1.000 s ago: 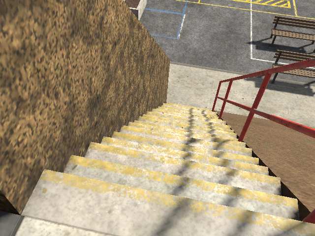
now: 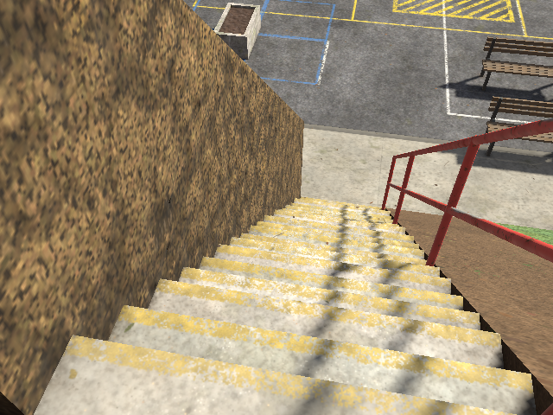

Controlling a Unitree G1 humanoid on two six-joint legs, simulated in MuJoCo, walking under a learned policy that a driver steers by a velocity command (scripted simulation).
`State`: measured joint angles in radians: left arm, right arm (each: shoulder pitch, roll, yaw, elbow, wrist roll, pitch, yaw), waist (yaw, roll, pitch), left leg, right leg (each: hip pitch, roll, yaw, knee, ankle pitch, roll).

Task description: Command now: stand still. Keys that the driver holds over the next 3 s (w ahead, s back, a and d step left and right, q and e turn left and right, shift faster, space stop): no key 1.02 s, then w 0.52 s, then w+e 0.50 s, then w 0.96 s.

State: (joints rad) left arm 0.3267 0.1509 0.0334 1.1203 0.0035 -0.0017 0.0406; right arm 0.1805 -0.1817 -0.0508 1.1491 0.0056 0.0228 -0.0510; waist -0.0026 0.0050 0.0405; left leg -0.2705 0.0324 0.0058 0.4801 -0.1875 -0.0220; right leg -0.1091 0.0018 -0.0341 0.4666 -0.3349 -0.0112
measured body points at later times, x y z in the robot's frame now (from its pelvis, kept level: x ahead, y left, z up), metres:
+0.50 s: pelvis +0.00 +0.00 +0.00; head +0.02 +0.00 +0.45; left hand -0.04 +0.22 -0.16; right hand +0.01 -0.24 -0.16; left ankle +0.04 +0.13 -0.74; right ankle -0.05 -0.11 -0.74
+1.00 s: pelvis +0.01 +0.00 +0.00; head +0.02 +0.00 +0.45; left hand -0.05 +0.22 -0.16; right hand +0.01 -0.23 -0.16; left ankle +0.04 +0.13 -0.74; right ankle -0.05 -0.11 -0.74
